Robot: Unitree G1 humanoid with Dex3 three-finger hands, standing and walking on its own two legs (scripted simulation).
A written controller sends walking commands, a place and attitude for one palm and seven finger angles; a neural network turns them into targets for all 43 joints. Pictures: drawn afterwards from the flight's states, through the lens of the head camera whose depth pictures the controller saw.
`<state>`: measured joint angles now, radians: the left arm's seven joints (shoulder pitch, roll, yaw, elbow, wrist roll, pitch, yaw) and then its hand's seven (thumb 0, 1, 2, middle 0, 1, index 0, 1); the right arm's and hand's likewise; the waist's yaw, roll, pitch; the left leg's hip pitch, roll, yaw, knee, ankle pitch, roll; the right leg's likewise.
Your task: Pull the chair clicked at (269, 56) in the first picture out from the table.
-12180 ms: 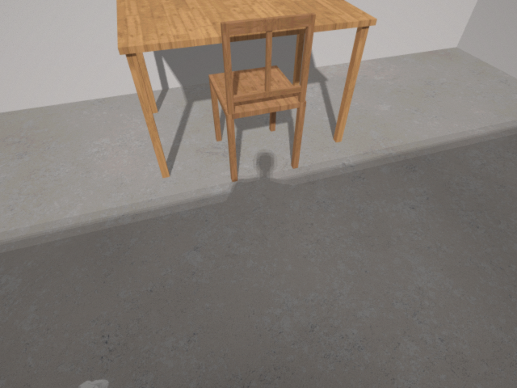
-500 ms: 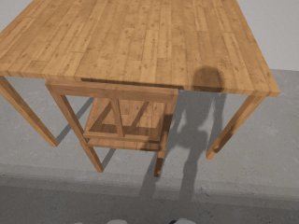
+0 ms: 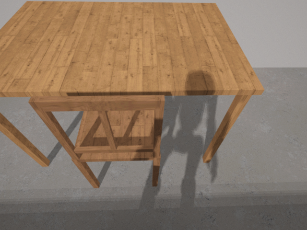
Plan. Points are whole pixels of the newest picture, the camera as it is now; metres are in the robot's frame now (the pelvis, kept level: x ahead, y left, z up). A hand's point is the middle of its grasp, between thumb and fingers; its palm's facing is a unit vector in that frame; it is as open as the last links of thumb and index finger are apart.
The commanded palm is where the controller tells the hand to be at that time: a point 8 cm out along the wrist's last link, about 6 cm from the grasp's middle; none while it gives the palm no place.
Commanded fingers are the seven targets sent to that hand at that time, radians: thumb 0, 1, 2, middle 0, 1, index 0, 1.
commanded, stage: come to a stop and stand still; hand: left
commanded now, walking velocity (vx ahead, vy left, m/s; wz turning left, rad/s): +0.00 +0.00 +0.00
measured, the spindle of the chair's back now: (108, 131) +0.46 +0.17 -0.11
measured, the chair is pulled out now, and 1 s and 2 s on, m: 0.00 0.00 0.00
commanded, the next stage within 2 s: look again from close up in 0.42 s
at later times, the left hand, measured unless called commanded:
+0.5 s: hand out of the picture +0.00 +0.15 -0.17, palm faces +0.04 -0.98 -0.21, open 7.3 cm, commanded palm none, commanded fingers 0.00 0.90 0.90 -0.20 -0.30 -0.20 -0.30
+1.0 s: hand out of the picture +0.04 +0.20 -0.18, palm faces +0.03 -0.98 -0.21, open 7.4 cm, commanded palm none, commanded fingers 0.00 0.90 0.90 -0.20 -0.30 -0.20 -0.30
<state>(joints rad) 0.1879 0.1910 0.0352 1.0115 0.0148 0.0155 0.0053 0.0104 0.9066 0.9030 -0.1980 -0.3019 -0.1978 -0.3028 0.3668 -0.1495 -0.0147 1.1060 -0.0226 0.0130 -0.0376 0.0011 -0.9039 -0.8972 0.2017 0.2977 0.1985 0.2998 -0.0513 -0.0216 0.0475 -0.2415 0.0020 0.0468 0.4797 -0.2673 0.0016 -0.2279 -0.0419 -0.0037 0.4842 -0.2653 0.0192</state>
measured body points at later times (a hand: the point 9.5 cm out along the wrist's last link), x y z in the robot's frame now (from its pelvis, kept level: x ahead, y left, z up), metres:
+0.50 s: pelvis +0.01 -0.03 +0.01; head +0.02 -0.03 +0.46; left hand +0.00 +0.20 -0.15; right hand +0.02 -0.25 -0.16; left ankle -0.01 +0.12 -0.74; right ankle -0.02 -0.13 -0.74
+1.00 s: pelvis +0.00 +0.02 +0.00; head +0.00 +0.03 +0.45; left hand +0.03 +0.25 -0.16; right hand +0.07 -0.21 -0.15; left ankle -0.01 +0.12 -0.74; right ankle -0.02 -0.13 -0.74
